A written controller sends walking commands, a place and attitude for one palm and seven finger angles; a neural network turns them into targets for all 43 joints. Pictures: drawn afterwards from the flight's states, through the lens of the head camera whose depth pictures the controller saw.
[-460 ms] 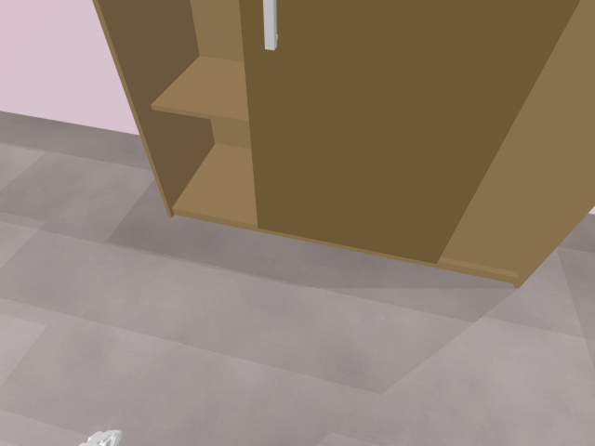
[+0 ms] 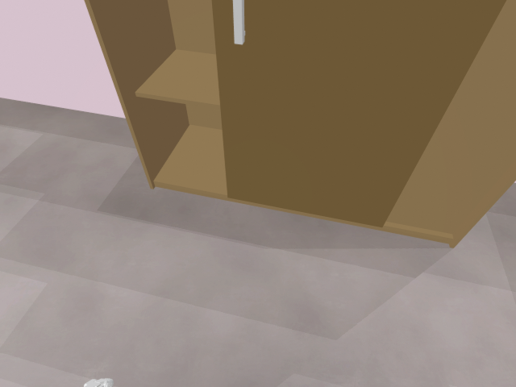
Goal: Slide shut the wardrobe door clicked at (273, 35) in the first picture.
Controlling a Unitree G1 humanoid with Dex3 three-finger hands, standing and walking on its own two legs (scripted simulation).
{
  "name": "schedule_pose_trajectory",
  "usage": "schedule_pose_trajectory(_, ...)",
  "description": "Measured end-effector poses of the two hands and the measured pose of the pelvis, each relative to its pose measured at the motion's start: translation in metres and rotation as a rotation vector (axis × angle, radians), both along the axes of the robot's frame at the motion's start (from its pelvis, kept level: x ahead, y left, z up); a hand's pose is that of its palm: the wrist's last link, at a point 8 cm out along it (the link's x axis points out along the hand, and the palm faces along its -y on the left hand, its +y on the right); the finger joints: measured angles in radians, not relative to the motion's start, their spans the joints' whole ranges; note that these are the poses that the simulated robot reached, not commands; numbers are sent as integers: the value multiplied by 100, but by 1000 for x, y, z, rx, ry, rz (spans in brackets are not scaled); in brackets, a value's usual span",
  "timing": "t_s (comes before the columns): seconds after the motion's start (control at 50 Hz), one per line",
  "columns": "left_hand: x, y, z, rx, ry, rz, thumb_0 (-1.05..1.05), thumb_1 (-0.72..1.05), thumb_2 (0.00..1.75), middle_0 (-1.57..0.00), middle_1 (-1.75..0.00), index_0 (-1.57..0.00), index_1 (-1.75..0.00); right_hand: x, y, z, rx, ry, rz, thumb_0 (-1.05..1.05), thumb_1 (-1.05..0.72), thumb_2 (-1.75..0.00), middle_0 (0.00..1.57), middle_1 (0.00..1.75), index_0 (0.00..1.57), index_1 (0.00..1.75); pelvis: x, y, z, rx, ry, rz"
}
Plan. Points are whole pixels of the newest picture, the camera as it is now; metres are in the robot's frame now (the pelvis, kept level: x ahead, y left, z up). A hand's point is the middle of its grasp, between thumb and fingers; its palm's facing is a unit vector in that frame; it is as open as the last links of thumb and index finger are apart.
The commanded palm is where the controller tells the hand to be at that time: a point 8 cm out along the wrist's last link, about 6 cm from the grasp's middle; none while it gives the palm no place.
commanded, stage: stand and wait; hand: right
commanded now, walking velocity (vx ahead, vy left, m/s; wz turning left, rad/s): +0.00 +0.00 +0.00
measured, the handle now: out of the picture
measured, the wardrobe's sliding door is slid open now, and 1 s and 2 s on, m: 0.42 0.42 0.42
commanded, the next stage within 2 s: look at it before walking up in 0.36 s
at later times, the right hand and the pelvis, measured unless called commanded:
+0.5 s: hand out of the picture +0.08 -0.24 -0.15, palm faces -0.03 +0.94 -0.35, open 7.4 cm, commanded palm none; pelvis -0.01 +0.01 +0.00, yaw +0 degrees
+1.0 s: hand out of the picture +0.06 -0.25 -0.15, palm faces -0.03 +0.94 -0.34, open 7.4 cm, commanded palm none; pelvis -0.01 +0.00 +0.00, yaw +0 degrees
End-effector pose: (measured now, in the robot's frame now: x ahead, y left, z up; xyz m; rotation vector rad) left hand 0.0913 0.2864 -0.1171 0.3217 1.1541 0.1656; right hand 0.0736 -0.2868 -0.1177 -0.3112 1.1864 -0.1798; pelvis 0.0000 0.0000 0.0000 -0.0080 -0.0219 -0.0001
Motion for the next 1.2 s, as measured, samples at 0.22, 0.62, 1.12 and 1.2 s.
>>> schedule_pose_trajectory(0.22, -26, 10, -4, 7, 70, 28, 1, 90, 90, -20, -30, -20, -30, -12, -3, 2, -20, 35, -13, 1, -91, -90, 20, 30, 20, 30, -3, 5, 2, 1, -4, 1)
schedule_pose_trajectory(0.62, -23, 9, 1, 2, 32, 24, 1, 90, 90, -20, -30, -20, -30, -1, 0, 6, -11, -13, 5, 1, -91, -90, 20, 30, 20, 30, -8, 5, 3, 2, -8, 5)
schedule_pose_trajectory(1.12, -29, 3, 2, 8, 55, 25, 1, 90, 90, -20, -30, -20, -30, -21, -9, 2, -9, 40, -13, 1, -91, -90, 20, 30, 20, 30, -9, -2, 5, 4, -8, 6)
schedule_pose_trajectory(1.2, -29, 1, 0, 8, 39, 42, 1, 90, 90, -20, -30, -20, -30, -21, -8, 0, -12, 48, -11, 1, -91, -90, 20, 30, 20, 30, -10, -2, 3, 2, -5, 31)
